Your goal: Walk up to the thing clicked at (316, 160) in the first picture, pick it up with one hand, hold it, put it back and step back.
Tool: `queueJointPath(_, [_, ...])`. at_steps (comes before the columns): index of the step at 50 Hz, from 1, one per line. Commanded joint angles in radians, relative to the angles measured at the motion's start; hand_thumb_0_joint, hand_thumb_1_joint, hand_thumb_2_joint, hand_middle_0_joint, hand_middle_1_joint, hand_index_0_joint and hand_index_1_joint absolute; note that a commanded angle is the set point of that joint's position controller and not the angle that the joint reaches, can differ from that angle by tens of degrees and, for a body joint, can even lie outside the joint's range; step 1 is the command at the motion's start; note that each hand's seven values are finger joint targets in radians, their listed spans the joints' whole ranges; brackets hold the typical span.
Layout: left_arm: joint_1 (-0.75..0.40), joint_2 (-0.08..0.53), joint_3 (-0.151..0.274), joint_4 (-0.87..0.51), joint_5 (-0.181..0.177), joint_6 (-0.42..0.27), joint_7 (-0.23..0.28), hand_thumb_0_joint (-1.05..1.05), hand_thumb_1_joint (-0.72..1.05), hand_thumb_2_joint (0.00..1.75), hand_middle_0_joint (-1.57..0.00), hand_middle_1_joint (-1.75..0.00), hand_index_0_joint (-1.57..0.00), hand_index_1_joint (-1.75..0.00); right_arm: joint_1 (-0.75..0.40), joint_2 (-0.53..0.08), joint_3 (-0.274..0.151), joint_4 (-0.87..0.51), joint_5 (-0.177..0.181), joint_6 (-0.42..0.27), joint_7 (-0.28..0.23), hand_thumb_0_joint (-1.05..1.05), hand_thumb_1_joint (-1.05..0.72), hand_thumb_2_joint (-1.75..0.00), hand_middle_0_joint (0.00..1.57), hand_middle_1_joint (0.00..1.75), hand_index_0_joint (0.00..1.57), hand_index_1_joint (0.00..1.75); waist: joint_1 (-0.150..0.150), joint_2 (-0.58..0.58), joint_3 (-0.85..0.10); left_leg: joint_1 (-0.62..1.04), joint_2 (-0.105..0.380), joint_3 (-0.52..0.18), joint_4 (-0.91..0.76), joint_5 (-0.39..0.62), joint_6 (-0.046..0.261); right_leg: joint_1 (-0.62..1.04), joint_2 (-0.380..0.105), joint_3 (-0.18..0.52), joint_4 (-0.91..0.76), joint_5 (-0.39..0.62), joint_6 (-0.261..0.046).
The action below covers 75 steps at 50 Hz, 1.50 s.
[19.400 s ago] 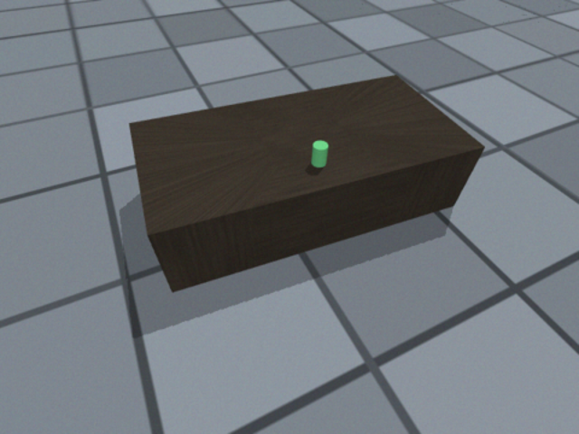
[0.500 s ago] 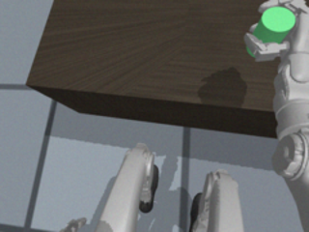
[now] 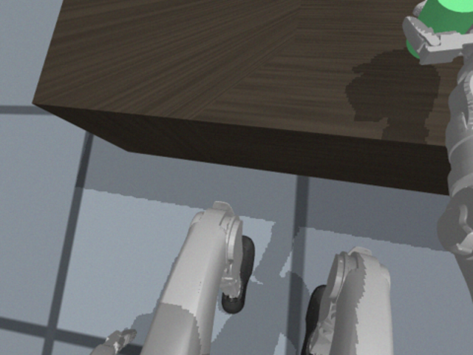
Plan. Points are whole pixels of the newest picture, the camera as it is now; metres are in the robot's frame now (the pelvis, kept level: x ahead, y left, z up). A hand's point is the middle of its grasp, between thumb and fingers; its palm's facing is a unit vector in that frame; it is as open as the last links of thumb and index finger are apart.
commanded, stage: lower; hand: right
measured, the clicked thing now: (444, 19) +0.61 -0.12 +0.00
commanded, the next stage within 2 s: loosen in 1.28 s
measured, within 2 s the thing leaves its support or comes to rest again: rests again in 1.38 s
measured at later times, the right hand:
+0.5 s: hand (433, 23) +0.63 -0.12 -0.02, palm faces +0.00 +1.00 -0.03, open 8.3 cm
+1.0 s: hand (431, 23) +0.64 -0.12 -0.04, palm faces +0.02 +1.00 -0.03, open 8.3 cm
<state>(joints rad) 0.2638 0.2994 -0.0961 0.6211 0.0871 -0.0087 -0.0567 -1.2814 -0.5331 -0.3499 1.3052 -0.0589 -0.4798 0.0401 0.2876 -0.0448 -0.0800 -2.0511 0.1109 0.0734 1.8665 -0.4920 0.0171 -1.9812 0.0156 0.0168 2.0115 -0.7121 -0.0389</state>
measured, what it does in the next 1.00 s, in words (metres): stands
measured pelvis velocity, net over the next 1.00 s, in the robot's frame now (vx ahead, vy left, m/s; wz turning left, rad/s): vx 0.00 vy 0.00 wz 0.03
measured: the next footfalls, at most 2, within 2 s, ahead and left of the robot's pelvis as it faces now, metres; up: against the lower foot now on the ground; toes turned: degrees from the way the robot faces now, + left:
none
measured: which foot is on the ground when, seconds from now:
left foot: down 0.00-1.00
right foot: down 0.00-1.00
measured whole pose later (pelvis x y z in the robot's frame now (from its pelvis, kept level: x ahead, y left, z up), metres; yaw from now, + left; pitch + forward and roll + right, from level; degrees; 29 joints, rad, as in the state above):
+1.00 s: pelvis +0.00 +0.00 -0.04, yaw +2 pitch +40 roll +7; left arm 0.29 0.31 -0.16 0.57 0.10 0.04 -0.06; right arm -1.37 -0.63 -0.34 1.27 -0.09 -0.40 0.01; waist 0.34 -0.03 -0.02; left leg -2.16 0.12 0.10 1.97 -0.49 0.02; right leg -2.11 0.02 0.04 2.14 -0.73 -0.04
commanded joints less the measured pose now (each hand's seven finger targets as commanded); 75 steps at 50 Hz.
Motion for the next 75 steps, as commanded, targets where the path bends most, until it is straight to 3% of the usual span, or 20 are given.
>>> queueJointPath(1, [0.274,0.227,0.061,-0.002,0.005,0.005,0.015,0.0,0.88,0.91,-0.21,-0.3,-0.2,-0.3,-0.563,-0.197,-0.006,-0.253,0.008,-0.079,-0.006,0.0,-0.39,-1.44,1.41,1.54,1.44,1.54,0.069,-0.222,-0.802,0.564,-0.046,-0.025,-0.128,0.171,0.021,0.356,0.014,0.038,-0.247,0.226,0.025])
queueJointPath(8, [0.28,0.237,0.047,-0.02,0.006,0.018,0.016,0.0,0.88,0.9,-0.21,-0.29,-0.2,-0.3,-0.569,-0.245,-0.017,-0.265,-0.003,-0.059,-0.009,0.0,-0.36,-1.4,1.38,1.5,1.41,1.5,0.067,-0.233,-0.787,0.534,-0.048,-0.016,-0.113,0.13,0.017,0.333,0.011,0.045,-0.237,0.181,0.022])
queueJointPath(10, [0.287,0.234,0.045,-0.021,0.008,0.023,0.015,0.0,0.88,0.9,-0.21,-0.29,-0.2,-0.3,-0.564,-0.216,0.008,-0.25,-0.004,-0.051,-0.008,0.0,-0.35,-1.38,1.35,1.47,1.38,1.47,0.076,-0.247,-0.783,0.536,-0.049,-0.017,-0.104,0.147,0.02,0.322,0.012,0.037,-0.221,0.197,0.021])
queueJointPath(17, [0.3,0.239,0.039,-0.025,0.006,0.03,0.018,0.0,0.87,0.91,-0.2,-0.3,-0.2,-0.31,-0.572,-0.232,0.009,-0.308,0.001,-0.039,-0.009,0.0,-0.34,-1.35,1.32,1.44,1.35,1.44,0.077,-0.265,-0.791,0.528,-0.048,-0.009,-0.084,0.17,0.022,0.323,0.009,0.043,-0.205,0.224,0.025])
queueJointPath(20, [0.318,0.244,0.04,-0.026,0.007,0.036,0.014,0.0,0.88,0.92,-0.2,-0.3,-0.19,-0.31,-0.563,-0.214,0.014,-0.329,0.006,-0.033,-0.009,0.0,-0.36,-1.36,1.34,1.45,1.37,1.45,0.087,-0.279,-0.828,0.552,-0.046,-0.006,-0.066,0.236,0.025,0.354,0.007,0.044,-0.188,0.299,0.03])
queueJointPath(22, [0.313,0.248,0.042,-0.024,0.003,0.039,0.014,0.0,0.88,0.91,-0.2,-0.3,-0.19,-0.31,-0.557,-0.217,0.009,-0.316,0.004,-0.025,-0.014,0.0,-0.34,-1.34,1.32,1.44,1.35,1.44,0.077,-0.293,-0.803,0.499,-0.046,-0.001,-0.061,0.21,0.027,0.378,0.003,0.059,-0.202,0.295,0.036])
queueJointPath(25, [0.312,0.247,0.037,-0.023,0.006,0.04,0.012,0.0,0.88,0.92,-0.21,-0.3,-0.2,-0.31,-0.571,-0.202,0.02,-0.304,-0.001,-0.024,-0.015,0.0,-0.37,-1.34,1.33,1.43,1.35,1.43,0.098,-0.278,-0.76,0.485,-0.044,0.002,-0.059,0.198,0.024,0.342,0.005,0.064,-0.192,0.269,0.034])
queueJointPath(29, [0.322,0.244,0.034,-0.027,0.009,0.046,0.011,0.0,0.88,0.92,-0.2,-0.3,-0.19,-0.31,-0.555,-0.201,0.02,-0.315,0.002,-0.021,-0.019,0.0,-0.37,-1.36,1.34,1.45,1.37,1.45,0.094,-0.281,-0.792,0.524,-0.045,0.001,-0.053,0.225,0.025,0.339,0.007,0.049,-0.18,0.29,0.032])
queueJointPath(37, [0.309,0.25,0.029,-0.034,0.015,0.054,0.011,0.0,0.87,0.91,-0.21,-0.3,-0.2,-0.31,-0.601,-0.238,0.013,-0.319,-0.014,-0.026,-0.034,0.0,-0.31,-1.3,1.28,1.39,1.31,1.39,0.097,-0.297,-0.76,0.468,-0.047,0.002,-0.044,0.166,0.023,0.311,0.006,0.057,-0.175,0.231,0.03])
queueJointPath(40, [0.309,0.254,0.025,-0.034,0.016,0.054,0.013,0.0,0.86,0.91,-0.21,-0.29,-0.19,-0.31,-0.593,-0.226,0.01,-0.298,-0.008,-0.024,-0.032,0.0,-0.31,-1.3,1.31,1.4,1.33,1.4,0.114,-0.265,-0.765,0.486,-0.046,0.009,-0.04,0.185,0.02,0.294,0.008,0.058,-0.16,0.239,0.027])
queueJointPath(43, [0.313,0.252,0.019,-0.038,0.016,0.058,0.011,0.0,0.87,0.91,-0.21,-0.29,-0.19,-0.31,-0.585,-0.252,0.002,-0.292,-0.015,-0.016,-0.033,0.0,-0.27,-1.27,1.28,1.37,1.31,1.38,0.105,-0.273,-0.778,0.512,-0.047,0.004,-0.034,0.207,0.021,0.285,0.008,0.043,-0.149,0.261,0.026])
queueJointPath(46, [0.317,0.255,0.017,-0.029,0.019,0.06,0.014,0.0,0.87,0.92,-0.21,-0.3,-0.19,-0.31,-0.634,-0.261,0.011,-0.307,-0.019,-0.017,-0.031,0.0,-0.32,-1.29,1.29,1.38,1.32,1.38,0.124,-0.292,-0.769,0.501,-0.047,0.003,-0.04,0.17,0.018,0.256,0.011,0.044,-0.146,0.21,0.023])
queueJointPath(50, [0.316,0.258,0.015,-0.029,0.019,0.06,0.015,0.0,0.87,0.92,-0.21,-0.3,-0.2,-0.31,-0.632,-0.284,0.002,-0.309,-0.021,-0.013,-0.032,0.0,-0.27,-1.26,1.27,1.36,1.3,1.36,0.111,-0.315,-0.76,0.467,-0.048,0.01,-0.03,0.164,0.021,0.28,0.007,0.052,-0.15,0.22,0.027])
queueJointPath(52, [0.319,0.259,0.012,-0.032,0.02,0.06,0.014,0.0,0.86,0.92,-0.21,-0.3,-0.2,-0.31,-0.612,-0.254,0.01,-0.273,-0.019,-0.007,-0.029,0.0,-0.26,-1.25,1.27,1.35,1.3,1.35,0.13,-0.297,-0.738,0.462,-0.047,0.014,-0.024,0.172,0.02,0.266,0.007,0.056,-0.143,0.224,0.028])
queueJointPath(55, [0.326,0.258,0.007,-0.035,0.021,0.064,0.015,0.0,0.86,0.92,-0.21,-0.3,-0.19,-0.31,-0.621,-0.292,0.0,-0.301,-0.023,-0.007,-0.029,0.0,-0.25,-1.25,1.27,1.36,1.3,1.36,0.121,-0.298,-0.783,0.512,-0.048,0.006,-0.019,0.204,0.02,0.247,0.007,0.038,-0.121,0.247,0.023])
queueJointPath(63, [0.327,0.265,0.004,-0.038,0.019,0.07,0.013,0.0,0.86,0.92,-0.21,-0.3,-0.19,-0.31,-0.61,-0.304,-0.01,-0.293,-0.024,0.0,-0.027,0.0,-0.24,-1.24,1.26,1.35,1.29,1.35,0.119,-0.313,-0.772,0.479,-0.05,0.018,-0.005,0.193,0.022,0.268,0.004,0.054,-0.132,0.251,0.029])
queueJointPath(66, [0.332,0.266,0.002,-0.031,0.024,0.074,0.012,0.0,0.87,0.92,-0.21,-0.3,-0.19,-0.31,-0.619,-0.284,0.012,-0.295,-0.03,0.002,-0.024,0.0,-0.23,-1.22,1.24,1.32,1.27,1.32,0.134,-0.343,-0.737,0.438,-0.049,0.023,0.004,0.211,0.025,0.292,0.001,0.063,-0.122,0.288,0.034])
queueJointPath(69, [0.326,0.27,-0.002,-0.034,0.026,0.075,0.01,0.0,0.86,0.92,-0.21,-0.3,-0.2,-0.31,-0.603,-0.286,-0.002,-0.26,-0.031,0.006,-0.024,0.0,-0.21,-1.23,1.25,1.34,1.28,1.34,0.14,-0.321,-0.7,0.412,-0.05,0.028,0.007,0.193,0.022,0.269,-0.001,0.074,-0.121,0.267,0.034])
queueJointPath(70, [0.329,0.275,-0.004,-0.032,0.028,0.076,0.01,0.0,0.87,0.91,-0.22,-0.31,-0.21,-0.32,-0.609,-0.313,-0.014,-0.27,-0.034,0.003,-0.024,0.0,-0.14,-1.15,1.3,1.3,1.33,1.3,0.131,-0.341,-0.697,0.407,-0.049,0.028,0.014,0.196,0.023,0.281,-0.003,0.074,-0.12,0.278,0.037])
queueJointPath(75, [0.325,0.27,-0.005,-0.042,0.024,0.08,0.01,0.0,0.91,0.89,-0.22,-0.31,-0.22,-0.31,-0.609,-0.307,0.007,-0.278,-0.037,0.013,-0.004,0.0,0.03,-0.83,1.2,1.05,1.22,1.06,0.136,-0.318,-0.743,0.466,-0.049,0.021,0.004,0.184,0.019,0.236,0.004,0.053,-0.109,0.235,0.025])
